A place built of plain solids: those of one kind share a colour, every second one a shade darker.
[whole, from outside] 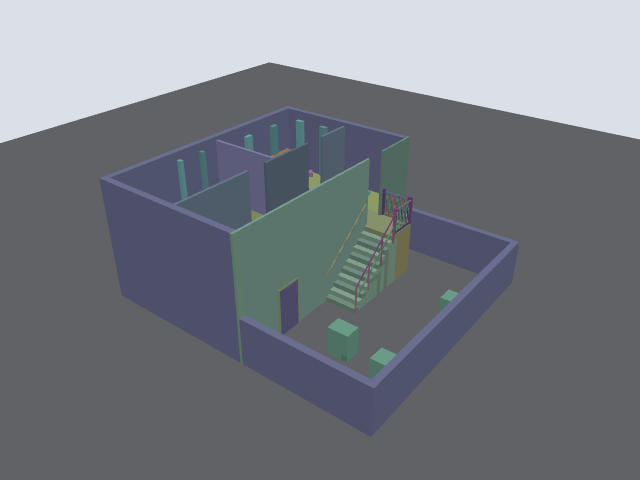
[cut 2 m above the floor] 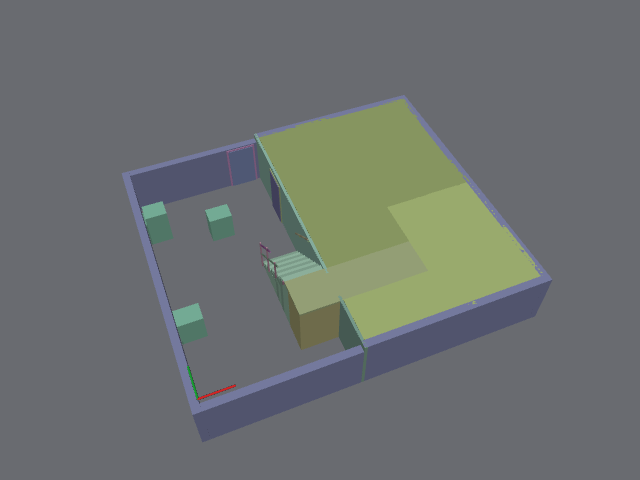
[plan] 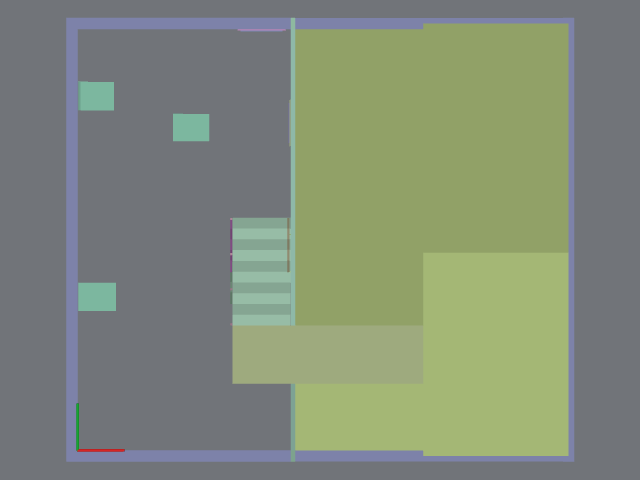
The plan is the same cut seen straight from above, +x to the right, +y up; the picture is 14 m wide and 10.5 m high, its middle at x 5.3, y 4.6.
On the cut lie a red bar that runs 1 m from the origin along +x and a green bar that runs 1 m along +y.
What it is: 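A house over a walled back yard; in the yard at the foot of the outdoor stair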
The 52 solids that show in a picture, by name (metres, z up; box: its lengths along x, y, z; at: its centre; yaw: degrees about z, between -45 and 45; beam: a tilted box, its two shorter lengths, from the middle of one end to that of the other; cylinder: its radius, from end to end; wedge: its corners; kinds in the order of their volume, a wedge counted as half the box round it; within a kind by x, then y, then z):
{
 "wall_1": {"box": [0.25, 9.71, 1.85], "at": [-0.12, 4.61, 0.88]},
 "wall_2": {"box": [4.66, 0.25, 1.85], "at": [2.33, -0.12, 0.88]},
 "wall_3": {"box": [4.66, 0.25, 1.85], "at": [2.33, 9.34, 0.88]},
 "wall_4": {"box": [6.2, 0.25, 4.81], "at": [7.76, -0.12, 2.35]},
 "wall_5": {"box": [6.2, 0.25, 4.81], "at": [7.76, 9.34, 2.35]},
 "wall_6": {"box": [0.25, 9.71, 4.81], "at": [10.74, 4.61, 2.35]},
 "upper_floor_1": {"box": [2.82, 1.59, 0.18], "at": [6.17, 0.67, 2.01]},
 "upper_floor_2": {"box": [2.82, 6.62, 0.18], "at": [6.17, 6.03, 2.01]},
 "upper_floor_3": {"box": [3.18, 4.45, 0.18], "at": [9.15, 2.1, 2.01]},
 "upper_floor_4": {"box": [3.18, 5.03, 0.18], "at": [9.15, 6.82, 2.01]},
 "step_1": {"box": [1.27, 0.54, 1.96], "at": [4.02, 2.7, 0.93]},
 "step_2": {"box": [1.27, 0.71, 1.77], "at": [4.02, 2.85, 0.83]},
 "step_3": {"box": [1.27, 0.71, 1.58], "at": [4.02, 3.08, 0.74]},
 "step_4": {"box": [1.27, 0.71, 1.39], "at": [4.02, 3.32, 0.64]},
 "step_5": {"box": [1.27, 0.71, 1.2], "at": [4.02, 3.55, 0.55]},
 "step_6": {"box": [1.27, 0.71, 1.0], "at": [4.02, 3.79, 0.45]},
 "step_7": {"box": [1.27, 0.71, 0.81], "at": [4.02, 4.02, 0.36]},
 "step_8": {"box": [1.27, 0.71, 0.62], "at": [4.02, 4.26, 0.26]},
 "step_9": {"box": [1.27, 0.71, 0.43], "at": [4.02, 4.5, 0.17]},
 "step_10": {"box": [1.27, 0.71, 0.24], "at": [4.02, 4.73, 0.07]},
 "stair_wall_1": {"box": [0.1, 1.64, 4.81], "at": [4.71, 0.82, 2.35]},
 "stair_wall_2": {"box": [0.1, 6.67, 4.81], "at": [4.71, 5.87, 2.35]},
 "head_base_1": {"box": [1.27, 1.28, 2.05], "at": [4.02, 2.09, 0.98]},
 "upper_partition_1": {"box": [0.12, 1.51, 2.56], "at": [7.63, 0.75, 3.33]},
 "upper_partition_2": {"box": [0.12, 2.42, 2.56], "at": [7.63, 3.62, 3.33]},
 "upper_partition_3": {"box": [0.12, 3.48, 2.56], "at": [7.63, 7.47, 3.33]},
 "bin_1": {"box": [0.78, 0.62, 1.08], "at": [0.4, 7.75, 0.49]},
 "bin_2": {"box": [0.83, 0.62, 1.07], "at": [0.42, 3.36, 0.48]},
 "bin_3": {"box": [0.73, 0.62, 1.38], "at": [0.43, 7.75, 0.64]},
 "bin_4": {"box": [0.8, 0.6, 1.09], "at": [2.48, 7.06, 0.5]},
 "upper_floor_head_1": {"box": [4.19, 1.28, 0.18], "at": [5.48, 2.09, 2.01]},
 "upper_split_wall_1": {"box": [2.92, 0.12, 2.56], "at": [9.15, 4.31, 3.33]},
 "curtains_1": {"box": [0.33, 0.18, 2.22], "at": [8.63, 0.09, 3.27]},
 "curtains_2": {"box": [0.33, 0.18, 2.22], "at": [9.9, 0.09, 3.27]},
 "curtains_3": {"box": [0.19, 0.31, 2.15], "at": [10.52, 1.1, 3.23]},
 "curtains_4": {"box": [0.19, 0.31, 2.15], "at": [10.52, 2.66, 3.23]},
 "curtains_5": {"box": [0.19, 0.16, 2.27], "at": [10.52, 5.19, 3.3]},
 "curtains_6": {"box": [0.19, 0.16, 2.27], "at": [10.52, 6.28, 3.3]},
 "slotfit_study_wall_table_1": {"box": [0.47, 1.22, 0.97], "at": [10.29, 0.88, 2.54]},
 "back_wall_end_1": {"box": [0.1, 0.25, 4.81], "at": [4.71, -0.12, 2.35]},
 "back_wall_end_2": {"box": [0.1, 0.25, 4.81], "at": [4.71, 9.34, 2.35]},
 "undercroft_leaf_1": {"box": [0.05, 0.88, 1.85], "at": [4.63, 7.16, 0.88]},
 "yard_gate_leaf_1": {"box": [0.92, 0.05, 1.75], "at": [4.02, 9.19, 0.82]},
 "undercroft_frame_1": {"box": [0.03, 1.02, 1.91], "at": [4.64, 7.16, 0.91]},
 "yard_gate_frame_1": {"box": [1.06, 0.03, 1.81], "at": [4.02, 9.2, 0.85]},
 "headland_side_guard_newel_1": {"box": [0.09, 0.09, 1.15], "at": [3.43, 1.5, 2.63]},
 "headland_side_guard_newel_2": {"box": [0.09, 0.09, 1.15], "at": [3.43, 2.6, 2.63]},
 "guard_post_1": {"box": [0.05, 0.05, 1.26], "at": [3.36, 2.75, 2.47]},
 "guard_post_2": {"box": [0.05, 0.05, 1.26], "at": [3.36, 3.52, 1.85]},
 "guard_post_3": {"box": [0.05, 0.05, 1.26], "at": [3.36, 4.29, 1.23]},
 "guard_post_4": {"box": [0.05, 0.05, 1.28], "at": [3.36, 5.06, 0.59]},
 "headland_ahead_guard_newel_1": {"box": [0.09, 0.09, 1.15], "at": [4.61, 1.5, 2.63]}
}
